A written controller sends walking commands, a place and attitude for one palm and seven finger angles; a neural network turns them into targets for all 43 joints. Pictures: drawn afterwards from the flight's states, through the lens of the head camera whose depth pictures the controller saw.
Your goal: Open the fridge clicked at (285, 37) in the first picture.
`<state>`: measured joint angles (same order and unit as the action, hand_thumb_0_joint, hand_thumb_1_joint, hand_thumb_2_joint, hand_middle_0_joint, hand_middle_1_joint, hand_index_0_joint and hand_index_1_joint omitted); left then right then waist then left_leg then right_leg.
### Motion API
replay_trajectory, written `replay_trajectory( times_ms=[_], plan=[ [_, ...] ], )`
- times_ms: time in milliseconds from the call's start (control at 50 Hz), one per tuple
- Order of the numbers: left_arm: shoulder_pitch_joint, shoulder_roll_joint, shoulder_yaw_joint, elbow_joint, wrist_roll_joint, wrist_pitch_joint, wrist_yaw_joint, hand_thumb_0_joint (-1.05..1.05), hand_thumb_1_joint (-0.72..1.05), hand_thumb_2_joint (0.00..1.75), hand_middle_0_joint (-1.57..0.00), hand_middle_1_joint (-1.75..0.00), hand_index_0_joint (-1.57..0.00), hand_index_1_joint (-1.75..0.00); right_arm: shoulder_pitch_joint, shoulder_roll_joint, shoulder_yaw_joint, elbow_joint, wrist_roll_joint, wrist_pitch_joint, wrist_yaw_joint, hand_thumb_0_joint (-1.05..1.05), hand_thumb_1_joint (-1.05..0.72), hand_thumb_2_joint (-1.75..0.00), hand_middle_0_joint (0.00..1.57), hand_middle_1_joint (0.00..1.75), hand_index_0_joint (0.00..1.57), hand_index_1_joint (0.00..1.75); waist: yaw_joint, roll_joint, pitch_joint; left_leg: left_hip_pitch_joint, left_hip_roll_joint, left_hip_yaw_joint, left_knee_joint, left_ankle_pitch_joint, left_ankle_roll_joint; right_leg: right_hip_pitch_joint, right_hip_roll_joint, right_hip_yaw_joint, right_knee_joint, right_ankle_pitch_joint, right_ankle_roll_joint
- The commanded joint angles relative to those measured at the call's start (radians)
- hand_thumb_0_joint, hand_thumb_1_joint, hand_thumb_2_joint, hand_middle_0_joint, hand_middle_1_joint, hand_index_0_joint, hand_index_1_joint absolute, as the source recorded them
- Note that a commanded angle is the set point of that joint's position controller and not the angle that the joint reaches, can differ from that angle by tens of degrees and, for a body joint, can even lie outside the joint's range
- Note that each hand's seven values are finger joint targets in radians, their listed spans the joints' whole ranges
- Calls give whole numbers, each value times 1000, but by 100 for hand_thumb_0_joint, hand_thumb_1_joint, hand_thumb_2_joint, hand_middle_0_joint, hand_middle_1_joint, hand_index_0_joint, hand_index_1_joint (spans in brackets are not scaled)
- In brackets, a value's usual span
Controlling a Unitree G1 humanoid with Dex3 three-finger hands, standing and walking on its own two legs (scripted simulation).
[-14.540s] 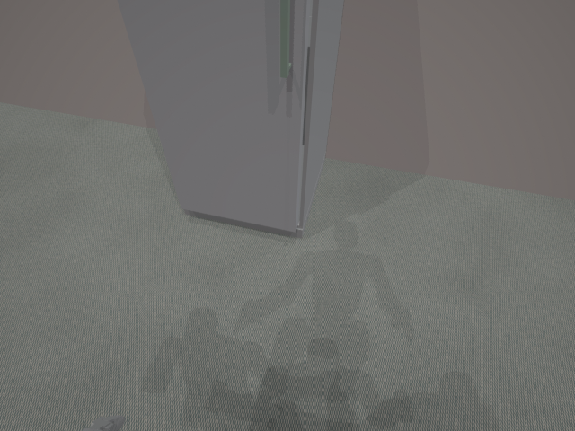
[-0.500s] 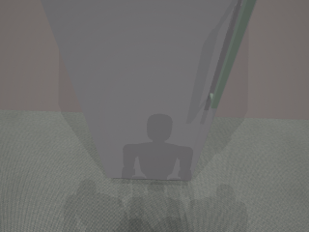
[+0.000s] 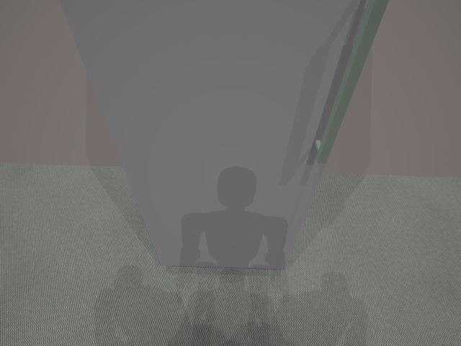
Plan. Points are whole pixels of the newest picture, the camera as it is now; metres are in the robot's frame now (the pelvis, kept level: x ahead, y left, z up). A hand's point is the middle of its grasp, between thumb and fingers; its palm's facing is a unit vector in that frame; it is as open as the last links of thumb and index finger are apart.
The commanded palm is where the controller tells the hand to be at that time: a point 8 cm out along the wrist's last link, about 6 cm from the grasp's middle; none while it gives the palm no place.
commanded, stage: look again from close up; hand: right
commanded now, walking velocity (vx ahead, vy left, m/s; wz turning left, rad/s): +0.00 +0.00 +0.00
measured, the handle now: (342, 86) +0.53 -0.17 +0.21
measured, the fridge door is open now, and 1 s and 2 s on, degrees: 0 0 0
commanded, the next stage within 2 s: shuffle to correct the standing spot in 0.82 s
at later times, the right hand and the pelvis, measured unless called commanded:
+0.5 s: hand out of the picture +0.00 -0.16 -0.18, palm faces +0.04 +0.98 -0.18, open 7.4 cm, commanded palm none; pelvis +0.00 +0.00 +0.00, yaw +0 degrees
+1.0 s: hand out of the picture +0.01 -0.17 -0.18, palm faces +0.04 +0.98 -0.18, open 7.4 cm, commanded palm none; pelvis +0.01 +0.00 +0.00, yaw +0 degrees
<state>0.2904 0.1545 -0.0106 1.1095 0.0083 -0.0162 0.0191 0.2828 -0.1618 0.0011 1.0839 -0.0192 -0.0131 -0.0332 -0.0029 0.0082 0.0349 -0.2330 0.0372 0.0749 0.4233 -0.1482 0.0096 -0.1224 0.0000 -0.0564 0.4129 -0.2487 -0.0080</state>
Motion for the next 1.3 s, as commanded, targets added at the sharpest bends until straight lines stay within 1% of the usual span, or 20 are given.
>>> replay_trajectory(
  times_ms=[0, 140, 160, 220, 360, 440, 620, 760, 900, 940, 1020, 1080, 1120, 1160, 1180, 1200, 1220, 1240, 1260, 1280],
  plan=[
    [63, 101, 22, -28, 3, -14, 8, 0, 90, 90, -20, -30, -20, -30, 47, -109, -21, -36, 6, -16, -6, 0, -90, -90, 20, 30, 20, 30, 1, 6, 47, 75, 92, -122, -88, -25, 28, -138, -94, 90, -111, 14, -6],
    [78, 90, 22, -22, 4, -12, 8, 0, 90, 90, -20, -30, -20, -30, 60, -102, -21, -33, 5, -16, -5, 0, -90, -90, 20, 30, 20, 30, 2, 3, 47, 69, 89, -124, -98, -48, 29, -134, -93, 89, -109, 5, -6],
    [78, 93, 22, -22, 4, -12, 8, 0, 90, 90, -20, -30, -20, -30, 57, -102, -22, -33, 5, -15, -6, 0, -90, -90, 20, 30, 20, 30, 1, -13, 51, 70, 91, -122, -98, -50, 29, -140, -93, 89, -112, 1, -5],
    [85, 87, 21, -18, 4, -13, 8, 0, 90, 90, -20, -30, -20, -30, 59, -102, -24, -33, 6, -16, -5, 0, -90, -90, 20, 30, 20, 30, 1, 7, 46, 72, 90, -127, -99, -63, 30, -145, -91, 89, -111, -6, -5],
    [98, 79, 21, -18, 4, -9, 9, 0, 90, 90, -20, -30, -20, -30, 68, -91, -23, -33, 4, -11, -6, 0, -90, -90, 20, 30, 20, 30, -1, -12, 75, 51, 85, -127, -106, -100, 28, -164, -90, 93, -117, -42, -6],
    [107, 74, 22, -18, 5, -8, 8, 0, 90, 90, -20, -30, -20, -30, 75, -88, -23, -34, 4, -11, -6, 0, -90, -90, 20, 30, 20, 30, -1, 8, 72, 45, 86, -127, -110, -123, 28, -162, -88, 91, -113, -51, -9],
    [116, 70, 24, -18, 5, -9, 8, 0, 90, 90, -20, -30, -20, -30, 81, -88, -27, -35, 4, -13, -4, 0, -90, -90, 20, 30, 20, 30, -1, 0, 63, 39, 87, -134, -109, -137, 29, -164, -83, 85, -100, -52, -10],
    [114, 73, 25, -19, 4, -16, 10, 0, 90, 90, -20, -30, -20, -30, 83, -83, -27, -35, 4, -17, -5, 0, -90, -90, 20, 30, 20, 30, -2, -13, 38, 67, 83, -121, -81, -48, 32, -153, -95, 97, -102, 3, -12],
    [100, 79, 24, -18, 3, -19, 11, 0, 90, 90, -20, -30, -20, -30, 77, -85, -25, -31, 4, -17, -5, 0, -90, -90, 20, 30, 20, 30, -5, -15, 54, 75, 83, -111, -68, -7, 30, -157, -100, 99, -109, 23, -12],
    [118, 54, 17, -7, 7, -13, 10, 0, 90, 90, -20, -30, -20, -30, 100, -60, -19, -21, 3, -14, -7, 0, -90, -90, 20, 30, 20, 30, -7, -12, 36, 83, 87, -116, -76, -72, 32, -144, -89, 83, -98, -26, -10],
    [141, 50, 19, -14, 16, 4, 3, 0, 90, 90, -20, -30, -20, -30, 113, -85, -37, -32, -4, -2, -1, 0, -90, -90, 20, 30, 20, 30, -13, 45, 89, 24, 110, -172, -116, -363, 51, -203, -49, 49, -50, -201, -16],
    [151, 36, 20, -27, 18, 11, 0, 0, 90, 90, -20, -30, -20, -30, 135, -106, -54, -39, -5, 1, -1, 0, -90, -90, 20, 30, 20, 30, -17, 109, 123, -9, 159, -243, -174, -486, 84, -233, -13, 9, 40, -202, -15],
    [166, 27, 20, -30, 18, 9, -1, 0, 90, 90, -20, -30, -20, -30, 141, -116, -65, -46, -3, 1, -2, 0, -90, -90, 20, 30, 20, 30, -12, 140, 110, -39, 190, -271, -203, -527, 105, -206, -10, -8, 87, -172, -17],
    [186, 22, 19, -30, 16, 2, -2, 0, 90, 90, -20, -30, -20, -30, 136, -111, -71, -57, -4, 0, -1, 0, -90, -90, 20, 30, 20, 30, -2, 102, 97, -54, 190, -254, -173, -487, 114, -171, -14, -4, 65, -152, -21],
    [205, 17, 18, -25, 16, -4, -1, 0, 90, 90, -20, -30, -20, -30, 121, -102, -72, -63, -3, -1, 0, 0, -90, -90, 20, 30, 20, 30, 7, 60, 102, -82, 164, -215, -125, -441, 108, -135, -24, 8, 8, -141, -24],
    [233, 26, 18, -17, 15, -12, 0, 0, 90, 90, -20, -30, -20, -30, 101, -81, -66, -70, -3, 0, 3, 0, -90, -90, 20, 30, 20, 30, 18, -20, 99, -101, 117, -147, -37, -366, 91, -94, -50, 48, -64, -133, -35],
    [264, 54, 22, -6, 16, -21, 5, 0, 90, 90, -20, -30, -20, -30, 81, -45, -55, -79, -4, 1, 7, 0, -90, -90, 20, 30, 20, 30, 30, -145, 103, -143, 39, -46, 109, -251, 58, -58, -134, 165, -133, -88, -61],
    [284, 84, 27, 0, 14, -24, 16, 0, 90, 90, -20, -30, -20, -30, 56, -8, -43, -93, -10, -1, 8, 0, -90, -90, 20, 30, 20, 30, 39, -253, 123, -218, -2, 34, 224, -209, 26, -7, -231, 264, -178, 115, -104],
    [282, 68, 17, 4, 15, -25, 26, 0, 90, 90, -20, -30, -20, -30, 37, -5, -33, -97, -11, -3, 3, 0, -90, -90, 20, 30, 20, 30, 37, -254, 133, -279, -4, 14, 282, -280, 16, 61, -263, 288, -150, 450, -134],
    [283, 50, 7, 9, 15, -30, 36, 0, 90, 90, -20, -30, -20, -30, 48, -3, -31, -85, -6, -5, -1, 0, -90, -90, 20, 30, 20, 30, 30, -204, 108, -277, 12, -13, 296, -314, 14, 112, -268, 258, -91, 786, -145]
  ],
)
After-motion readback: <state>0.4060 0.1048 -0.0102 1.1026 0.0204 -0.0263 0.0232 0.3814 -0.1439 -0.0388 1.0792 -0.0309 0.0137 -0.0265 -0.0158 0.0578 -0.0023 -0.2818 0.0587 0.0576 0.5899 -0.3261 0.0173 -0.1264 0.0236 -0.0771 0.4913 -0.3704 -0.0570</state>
